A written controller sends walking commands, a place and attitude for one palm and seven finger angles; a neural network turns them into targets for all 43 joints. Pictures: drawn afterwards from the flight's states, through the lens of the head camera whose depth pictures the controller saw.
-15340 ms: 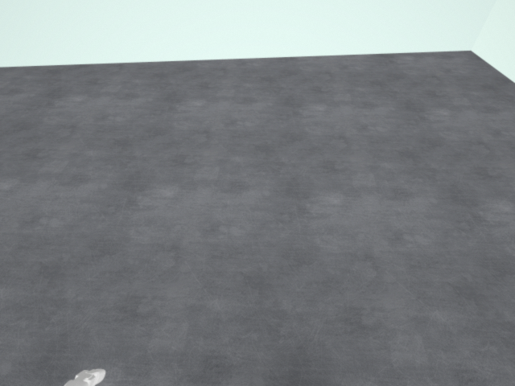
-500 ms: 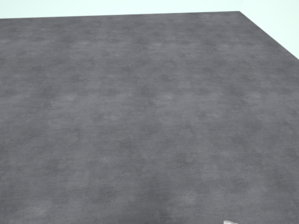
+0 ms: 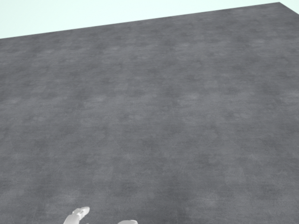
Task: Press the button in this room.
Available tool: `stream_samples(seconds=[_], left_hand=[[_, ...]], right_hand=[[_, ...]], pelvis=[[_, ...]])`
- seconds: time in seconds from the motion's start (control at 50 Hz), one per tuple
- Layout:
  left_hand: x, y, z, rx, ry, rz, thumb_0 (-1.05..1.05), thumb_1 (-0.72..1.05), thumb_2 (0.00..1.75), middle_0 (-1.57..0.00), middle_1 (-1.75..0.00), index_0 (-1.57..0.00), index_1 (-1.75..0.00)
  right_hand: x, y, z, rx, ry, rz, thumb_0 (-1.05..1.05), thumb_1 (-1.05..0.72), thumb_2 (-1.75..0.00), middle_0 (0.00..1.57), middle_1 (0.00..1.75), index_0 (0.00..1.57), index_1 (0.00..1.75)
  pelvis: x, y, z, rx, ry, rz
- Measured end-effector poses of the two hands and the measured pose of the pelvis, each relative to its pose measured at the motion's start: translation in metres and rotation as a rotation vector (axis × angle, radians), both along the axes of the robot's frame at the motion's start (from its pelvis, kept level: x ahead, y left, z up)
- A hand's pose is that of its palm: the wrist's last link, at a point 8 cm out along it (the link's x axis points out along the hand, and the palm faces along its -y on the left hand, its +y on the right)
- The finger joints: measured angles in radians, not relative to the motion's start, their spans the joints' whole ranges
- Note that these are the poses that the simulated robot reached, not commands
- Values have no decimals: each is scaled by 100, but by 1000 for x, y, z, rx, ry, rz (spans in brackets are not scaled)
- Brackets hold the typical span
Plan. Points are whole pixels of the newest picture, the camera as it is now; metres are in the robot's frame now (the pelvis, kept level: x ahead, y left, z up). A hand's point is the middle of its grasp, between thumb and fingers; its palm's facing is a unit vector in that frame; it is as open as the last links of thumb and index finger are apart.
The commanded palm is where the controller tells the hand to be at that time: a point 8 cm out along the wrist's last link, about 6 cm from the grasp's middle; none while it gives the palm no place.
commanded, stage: turn or walk to find it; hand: left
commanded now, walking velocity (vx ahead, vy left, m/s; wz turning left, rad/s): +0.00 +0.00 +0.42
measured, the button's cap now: out of the picture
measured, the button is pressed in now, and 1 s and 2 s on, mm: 0 0 0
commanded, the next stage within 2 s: stand and wait in 0.44 s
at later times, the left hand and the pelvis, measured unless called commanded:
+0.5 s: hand out of the picture -0.08 +0.24 -0.19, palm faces +0.30 -0.92 -0.25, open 7.4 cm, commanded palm none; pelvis -0.03 +0.03 -0.01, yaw +13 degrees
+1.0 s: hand out of the picture -0.02 +0.21 -0.13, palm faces +0.43 -0.85 -0.30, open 7.4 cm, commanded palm none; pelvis -0.04 -0.02 +0.00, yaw +27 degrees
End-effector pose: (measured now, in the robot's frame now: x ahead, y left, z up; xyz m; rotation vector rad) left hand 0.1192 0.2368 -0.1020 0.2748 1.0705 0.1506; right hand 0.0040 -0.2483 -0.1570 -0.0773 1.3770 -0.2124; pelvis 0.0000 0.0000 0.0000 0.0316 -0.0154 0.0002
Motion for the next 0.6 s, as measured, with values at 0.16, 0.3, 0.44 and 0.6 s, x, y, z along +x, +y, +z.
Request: stream_samples(seconds=[0.16,0.3,0.44,0.6], left_hand=[[-64,-9,2,-11,70,127,1,90,90,-20,-30,-21,-30],[-126,1,-14,-41,154,250,1,91,90,-20,-30,-21,-30],[-196,34,-45,-84,253,375,1,90,90,-20,-30,-21,-30],[-216,56,-39,-101,276,434,1,91,90,-20,-30,-20,-30]], right_hand=[[10,-19,6,2,15,89,0,-91,-90,20,30,20,30],[44,-9,14,-28,-3,207,0,-91,-90,20,29,20,30],[103,35,24,-77,-147,350,0,-91,-90,20,29,20,30],[119,76,45,-72,-218,431,0,-90,-90,20,30,20,30]], pelvis=[[-8,-12,8,17,-14,87],[-16,-6,6,10,-2,156],[-29,22,-9,-30,8,224],[-37,36,5,-48,-1,269]])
